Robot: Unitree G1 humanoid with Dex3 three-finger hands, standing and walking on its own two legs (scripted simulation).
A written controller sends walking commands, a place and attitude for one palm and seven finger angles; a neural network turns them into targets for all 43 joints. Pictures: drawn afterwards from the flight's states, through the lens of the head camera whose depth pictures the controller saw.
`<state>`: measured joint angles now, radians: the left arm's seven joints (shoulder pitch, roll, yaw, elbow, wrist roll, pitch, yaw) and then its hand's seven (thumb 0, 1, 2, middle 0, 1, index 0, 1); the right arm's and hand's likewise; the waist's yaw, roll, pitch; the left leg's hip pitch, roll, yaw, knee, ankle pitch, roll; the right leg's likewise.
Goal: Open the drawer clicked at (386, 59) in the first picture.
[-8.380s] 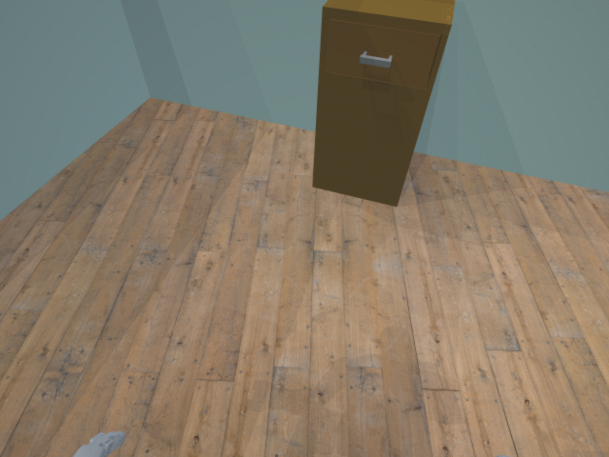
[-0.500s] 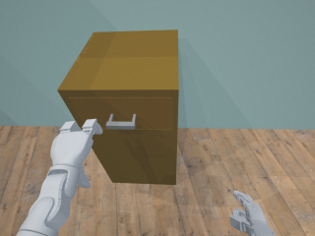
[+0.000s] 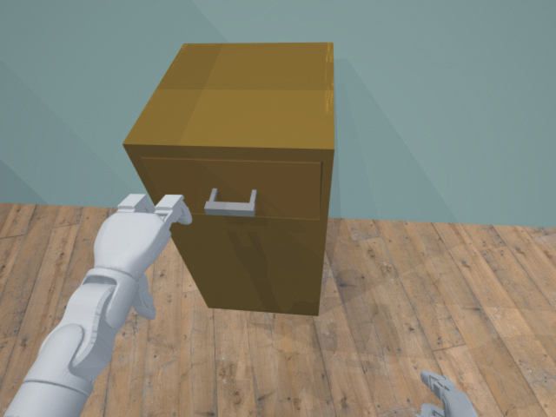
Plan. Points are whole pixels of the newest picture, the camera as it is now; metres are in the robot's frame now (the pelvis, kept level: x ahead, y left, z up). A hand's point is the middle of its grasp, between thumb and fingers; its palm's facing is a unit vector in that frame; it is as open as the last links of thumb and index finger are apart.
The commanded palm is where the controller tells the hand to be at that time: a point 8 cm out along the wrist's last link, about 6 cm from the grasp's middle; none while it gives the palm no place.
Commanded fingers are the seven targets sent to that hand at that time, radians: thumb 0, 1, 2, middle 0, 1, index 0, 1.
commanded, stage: raise the hand with hooked fingers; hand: left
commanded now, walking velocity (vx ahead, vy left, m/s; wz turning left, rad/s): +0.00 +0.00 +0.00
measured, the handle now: (232, 201) +0.54 +0.19 -0.08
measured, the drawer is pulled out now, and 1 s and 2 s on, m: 0.00 0.00 0.00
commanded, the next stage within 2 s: move the hooked fingers above the handle in 0.06 s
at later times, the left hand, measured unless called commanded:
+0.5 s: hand (182, 238) +0.35 +0.21 +0.05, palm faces +0.01 -0.05 -1.00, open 13.8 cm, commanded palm +0.32 +0.22 +0.11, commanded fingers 0.00 -0.50 0.30 -0.30 -1.20 -0.30 -1.20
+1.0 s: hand (206, 226) +0.40 +0.19 +0.02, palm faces -0.01 -0.03 -1.00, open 13.8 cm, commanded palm +0.38 +0.19 +0.07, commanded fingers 0.00 -0.50 0.30 -0.30 -1.20 -0.30 -1.20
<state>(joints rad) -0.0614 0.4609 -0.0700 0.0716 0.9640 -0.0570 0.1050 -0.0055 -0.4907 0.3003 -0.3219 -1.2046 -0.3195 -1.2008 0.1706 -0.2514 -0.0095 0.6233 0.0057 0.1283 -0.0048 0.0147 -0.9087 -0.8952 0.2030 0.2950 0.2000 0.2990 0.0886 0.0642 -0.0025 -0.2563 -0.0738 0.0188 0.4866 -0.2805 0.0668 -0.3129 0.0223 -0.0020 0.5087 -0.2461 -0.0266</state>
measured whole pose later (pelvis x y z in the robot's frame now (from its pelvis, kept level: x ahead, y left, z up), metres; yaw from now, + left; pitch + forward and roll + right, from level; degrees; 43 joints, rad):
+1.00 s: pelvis +0.02 -0.03 -0.01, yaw +0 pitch +11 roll +1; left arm -0.38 0.38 -0.12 0.55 1.05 0.00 0.28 -0.01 -0.49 0.30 -0.32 -1.20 -0.32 -1.20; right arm 0.20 -0.26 -0.06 0.66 0.02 0.13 -0.02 0.01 -0.91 -0.90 0.20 0.29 0.20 0.30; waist 0.02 0.05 -0.09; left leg -0.45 -0.05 0.02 0.61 -0.35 0.04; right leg -0.51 0.05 -0.01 0.63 -0.32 -0.06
